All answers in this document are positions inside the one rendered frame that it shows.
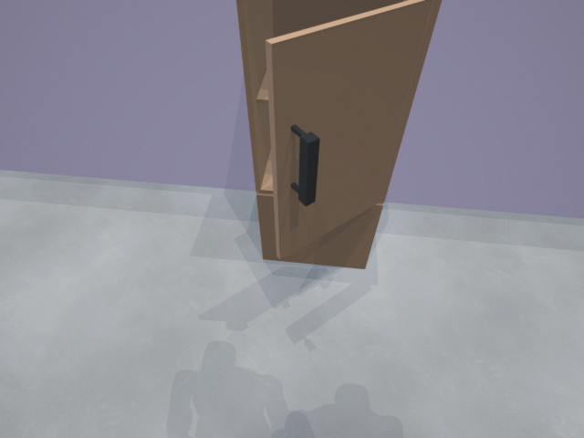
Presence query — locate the cupboard door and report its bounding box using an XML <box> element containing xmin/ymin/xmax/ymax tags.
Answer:
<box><xmin>266</xmin><ymin>0</ymin><xmax>433</xmax><ymax>260</ymax></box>

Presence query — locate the handle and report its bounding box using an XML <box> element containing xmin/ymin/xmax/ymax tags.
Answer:
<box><xmin>291</xmin><ymin>124</ymin><xmax>319</xmax><ymax>206</ymax></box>

